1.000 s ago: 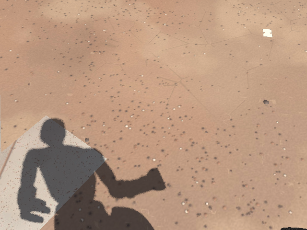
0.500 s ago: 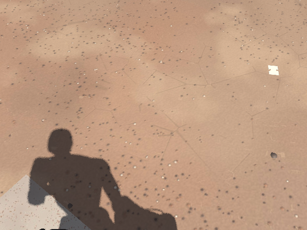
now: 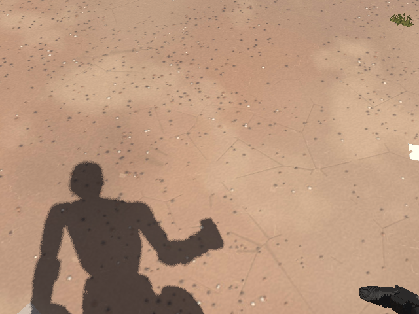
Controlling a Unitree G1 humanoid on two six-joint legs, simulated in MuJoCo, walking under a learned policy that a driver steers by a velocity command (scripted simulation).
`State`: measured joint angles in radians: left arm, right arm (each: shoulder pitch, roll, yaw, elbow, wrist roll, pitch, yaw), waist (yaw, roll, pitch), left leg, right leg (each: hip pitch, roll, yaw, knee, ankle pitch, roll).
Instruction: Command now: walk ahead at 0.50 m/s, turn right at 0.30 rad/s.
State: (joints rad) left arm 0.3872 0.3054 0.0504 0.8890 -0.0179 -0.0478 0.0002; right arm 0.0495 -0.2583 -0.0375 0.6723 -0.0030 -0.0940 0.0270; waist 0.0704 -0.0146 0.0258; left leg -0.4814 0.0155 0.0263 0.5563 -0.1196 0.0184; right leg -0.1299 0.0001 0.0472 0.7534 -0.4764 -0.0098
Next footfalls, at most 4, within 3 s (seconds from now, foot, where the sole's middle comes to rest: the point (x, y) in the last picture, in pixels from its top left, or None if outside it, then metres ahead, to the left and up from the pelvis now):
0.42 right None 0.32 -0.14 -0.76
0.90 left None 0.29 0.10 -0.76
1.36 right None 0.34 -0.13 -0.76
1.78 left None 0.27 0.14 -0.76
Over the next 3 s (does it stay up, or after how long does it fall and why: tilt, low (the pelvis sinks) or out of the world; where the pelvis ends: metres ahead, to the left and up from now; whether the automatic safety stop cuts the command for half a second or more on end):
stays up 0.86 0.33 0.02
